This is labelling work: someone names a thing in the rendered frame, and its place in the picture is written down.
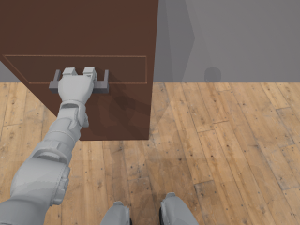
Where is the robot left upper arm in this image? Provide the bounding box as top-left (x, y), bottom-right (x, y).
top-left (0, 157), bottom-right (71, 225)

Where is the robot left thigh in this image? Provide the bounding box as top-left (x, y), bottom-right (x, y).
top-left (100, 205), bottom-right (130, 225)

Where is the left robot shin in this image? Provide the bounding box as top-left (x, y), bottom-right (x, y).
top-left (113, 201), bottom-right (124, 206)

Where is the left robot hand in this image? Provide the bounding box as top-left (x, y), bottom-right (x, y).
top-left (58, 67), bottom-right (98, 128)

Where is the handle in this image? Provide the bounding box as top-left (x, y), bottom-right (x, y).
top-left (49, 69), bottom-right (110, 94)

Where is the drawer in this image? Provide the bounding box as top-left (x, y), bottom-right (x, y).
top-left (5, 54), bottom-right (146, 83)

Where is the cabinet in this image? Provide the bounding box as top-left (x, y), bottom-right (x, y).
top-left (0, 0), bottom-right (159, 141)

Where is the robot left forearm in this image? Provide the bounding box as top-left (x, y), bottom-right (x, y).
top-left (10, 100), bottom-right (86, 197)

